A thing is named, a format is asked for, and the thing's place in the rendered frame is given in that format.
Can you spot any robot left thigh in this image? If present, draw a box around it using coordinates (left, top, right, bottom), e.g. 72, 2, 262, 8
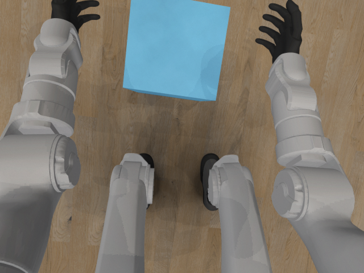
95, 161, 154, 273

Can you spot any robot right shin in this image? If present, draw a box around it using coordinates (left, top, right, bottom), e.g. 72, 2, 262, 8
208, 155, 254, 206

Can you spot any robot right hand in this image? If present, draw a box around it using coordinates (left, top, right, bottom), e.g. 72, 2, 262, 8
255, 0, 303, 64

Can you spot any robot right forearm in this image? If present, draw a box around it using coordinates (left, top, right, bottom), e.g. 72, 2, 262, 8
265, 52, 355, 204

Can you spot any robot left hand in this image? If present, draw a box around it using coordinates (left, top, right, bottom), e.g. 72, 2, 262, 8
51, 0, 100, 32

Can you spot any carton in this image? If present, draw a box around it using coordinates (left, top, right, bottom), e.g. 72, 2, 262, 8
123, 0, 230, 101

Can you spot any robot left upper arm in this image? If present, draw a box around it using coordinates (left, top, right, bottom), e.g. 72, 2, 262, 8
0, 134, 81, 273

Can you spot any robot right upper arm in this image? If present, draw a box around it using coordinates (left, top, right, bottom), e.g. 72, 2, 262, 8
271, 166, 364, 273

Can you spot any robot left forearm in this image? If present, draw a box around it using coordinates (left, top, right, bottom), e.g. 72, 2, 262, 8
0, 18, 83, 140

